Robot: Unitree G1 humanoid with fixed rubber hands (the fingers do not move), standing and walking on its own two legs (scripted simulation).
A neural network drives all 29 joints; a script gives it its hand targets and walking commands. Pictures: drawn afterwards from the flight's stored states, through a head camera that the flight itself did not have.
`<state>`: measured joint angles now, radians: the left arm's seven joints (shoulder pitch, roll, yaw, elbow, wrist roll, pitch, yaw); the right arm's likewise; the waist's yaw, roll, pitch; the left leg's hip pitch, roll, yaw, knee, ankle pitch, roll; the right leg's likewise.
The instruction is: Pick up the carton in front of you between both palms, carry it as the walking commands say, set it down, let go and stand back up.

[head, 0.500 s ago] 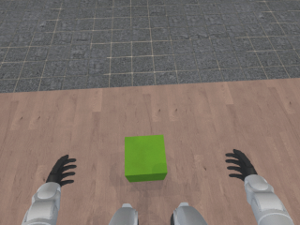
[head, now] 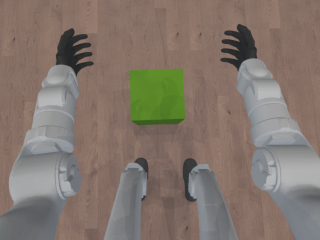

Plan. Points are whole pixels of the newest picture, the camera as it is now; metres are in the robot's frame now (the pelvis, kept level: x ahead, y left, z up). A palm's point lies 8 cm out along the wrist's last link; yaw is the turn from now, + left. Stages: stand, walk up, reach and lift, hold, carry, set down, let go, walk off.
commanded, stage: reach and lift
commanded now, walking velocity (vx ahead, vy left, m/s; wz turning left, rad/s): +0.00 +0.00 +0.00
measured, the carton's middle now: (157, 100) +0.51 +0.04 -0.52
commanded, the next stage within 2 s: none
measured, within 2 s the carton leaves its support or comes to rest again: leaves its support in 1.82 s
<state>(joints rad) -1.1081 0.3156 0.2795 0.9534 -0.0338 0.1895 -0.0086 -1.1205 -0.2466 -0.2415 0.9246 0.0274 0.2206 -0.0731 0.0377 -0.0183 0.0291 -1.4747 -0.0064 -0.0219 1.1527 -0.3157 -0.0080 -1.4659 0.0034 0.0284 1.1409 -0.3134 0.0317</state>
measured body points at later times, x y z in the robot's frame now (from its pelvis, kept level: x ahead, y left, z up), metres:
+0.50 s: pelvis +0.02 +0.00 -0.12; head +0.36 +0.01 +0.17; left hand +0.51 +0.23 -0.29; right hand +0.53 -0.16 -0.29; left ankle +0.10 +0.12 -0.61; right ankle +0.10 -0.14 -0.61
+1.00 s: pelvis -0.03 +0.00 -0.27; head +0.35 +0.01 -0.03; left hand +0.51 +0.22 -0.46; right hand +0.53 -0.15 -0.46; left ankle +0.09 +0.12 -0.61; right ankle +0.09 -0.14 -0.61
